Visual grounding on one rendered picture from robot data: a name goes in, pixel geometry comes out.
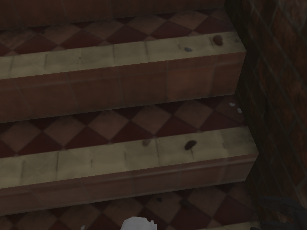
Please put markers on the right robot hand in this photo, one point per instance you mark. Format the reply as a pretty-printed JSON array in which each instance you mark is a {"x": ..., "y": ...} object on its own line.
[{"x": 287, "y": 207}]

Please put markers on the left robot thigh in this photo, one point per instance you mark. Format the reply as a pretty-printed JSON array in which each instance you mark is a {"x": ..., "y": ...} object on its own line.
[{"x": 138, "y": 223}]

